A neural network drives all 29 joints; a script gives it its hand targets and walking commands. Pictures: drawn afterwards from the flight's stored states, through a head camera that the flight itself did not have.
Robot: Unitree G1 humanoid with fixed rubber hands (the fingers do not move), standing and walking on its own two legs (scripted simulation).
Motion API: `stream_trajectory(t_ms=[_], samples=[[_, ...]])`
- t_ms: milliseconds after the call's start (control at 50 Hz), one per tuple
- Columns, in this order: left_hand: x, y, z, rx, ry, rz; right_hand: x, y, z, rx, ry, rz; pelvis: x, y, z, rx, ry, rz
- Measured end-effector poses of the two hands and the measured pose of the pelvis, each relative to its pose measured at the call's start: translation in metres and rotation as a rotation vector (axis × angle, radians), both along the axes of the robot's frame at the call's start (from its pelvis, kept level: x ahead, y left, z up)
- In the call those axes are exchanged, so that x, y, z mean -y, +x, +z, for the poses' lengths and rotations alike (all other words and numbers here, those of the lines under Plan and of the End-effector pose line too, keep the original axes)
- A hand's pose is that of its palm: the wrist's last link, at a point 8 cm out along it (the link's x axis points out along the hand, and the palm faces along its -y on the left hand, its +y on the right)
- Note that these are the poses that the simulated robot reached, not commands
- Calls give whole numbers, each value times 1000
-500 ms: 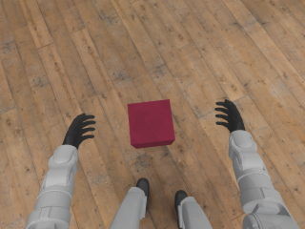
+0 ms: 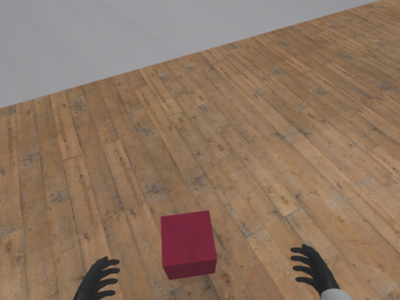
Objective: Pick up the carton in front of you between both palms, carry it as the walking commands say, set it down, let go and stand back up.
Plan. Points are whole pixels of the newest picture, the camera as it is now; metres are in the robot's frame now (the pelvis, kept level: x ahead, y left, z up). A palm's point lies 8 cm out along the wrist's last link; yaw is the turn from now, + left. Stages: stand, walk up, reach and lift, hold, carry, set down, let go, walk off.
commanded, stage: let go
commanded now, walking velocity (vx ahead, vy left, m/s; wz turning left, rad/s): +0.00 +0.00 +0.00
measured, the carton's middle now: (188, 246) +0.43 +0.07 -0.65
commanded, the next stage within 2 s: stand in 0.46 s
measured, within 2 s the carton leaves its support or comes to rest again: neither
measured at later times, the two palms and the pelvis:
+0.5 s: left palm (79, 297) +0.16 +0.25 -0.07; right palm (331, 299) +0.16 -0.23 -0.07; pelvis +0.00 +0.00 +0.00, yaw +0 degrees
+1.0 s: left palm out of the picture +0.12 +0.30 -0.11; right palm out of the picture +0.12 -0.26 -0.09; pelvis +0.01 +0.02 +0.00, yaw -1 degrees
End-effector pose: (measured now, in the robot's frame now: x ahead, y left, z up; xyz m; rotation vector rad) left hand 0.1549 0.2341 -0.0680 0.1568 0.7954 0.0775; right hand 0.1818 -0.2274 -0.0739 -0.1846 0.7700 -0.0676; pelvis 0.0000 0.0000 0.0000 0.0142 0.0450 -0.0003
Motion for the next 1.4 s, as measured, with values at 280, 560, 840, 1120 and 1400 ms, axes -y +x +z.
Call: stream_trajectory(t_ms=[280, 560, 840, 1120, 1400], samples=[[10, 12, 1, -9, 14, -27, 14, -22, 10, -21, 4, -22, 7, 3, 0, 114, 2, -8], [-27, 4, -10, -10, 75, 47, 19, -29, -2, -45, -93, -57, -6, 4, -5, 86, -13, -1], [-58, -23, -36, -113, 120, 57, 40, -57, -5, -131, -189, -141, -19, 7, -4, 70, -24, -12], [-69, -43, -40, -170, 142, 65, 27, -74, -17, -189, -161, -143, -26, 2, -3, 84, -24, -13], [-76, -71, -43, -232, 157, 77, 31, -95, -20, -240, -168, -153, -28, -8, 0, 96, -23, -11]])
